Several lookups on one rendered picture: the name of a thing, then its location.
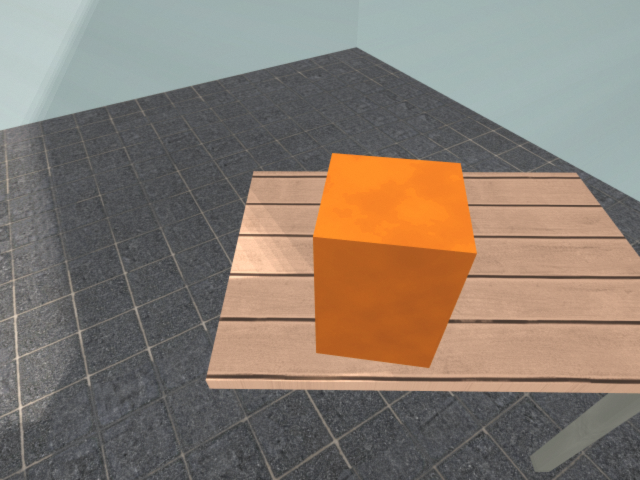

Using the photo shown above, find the table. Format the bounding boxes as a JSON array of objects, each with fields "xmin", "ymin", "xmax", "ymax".
[{"xmin": 206, "ymin": 171, "xmax": 640, "ymax": 472}]

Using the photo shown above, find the carton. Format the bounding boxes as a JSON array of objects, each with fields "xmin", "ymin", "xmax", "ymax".
[{"xmin": 313, "ymin": 153, "xmax": 477, "ymax": 368}]

